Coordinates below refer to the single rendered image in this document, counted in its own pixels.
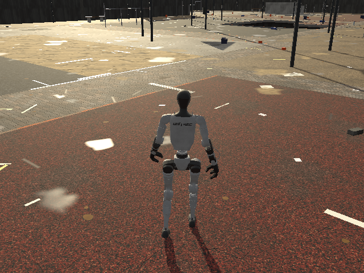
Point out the right robot forearm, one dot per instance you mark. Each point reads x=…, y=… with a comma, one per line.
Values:
x=210, y=154

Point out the robot left hand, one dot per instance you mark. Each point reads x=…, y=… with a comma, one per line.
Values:
x=157, y=154

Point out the left robot upper arm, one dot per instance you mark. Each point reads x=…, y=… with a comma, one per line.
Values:
x=162, y=127

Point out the right robot upper arm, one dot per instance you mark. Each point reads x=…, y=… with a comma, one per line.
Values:
x=200, y=120

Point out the right robot foot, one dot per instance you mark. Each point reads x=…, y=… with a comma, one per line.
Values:
x=191, y=222

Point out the robot right hand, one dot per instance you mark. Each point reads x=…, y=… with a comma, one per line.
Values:
x=215, y=170

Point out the left robot forearm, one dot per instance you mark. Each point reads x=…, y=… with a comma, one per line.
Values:
x=155, y=147

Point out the left robot shin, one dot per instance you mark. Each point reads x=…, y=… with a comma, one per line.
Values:
x=166, y=210

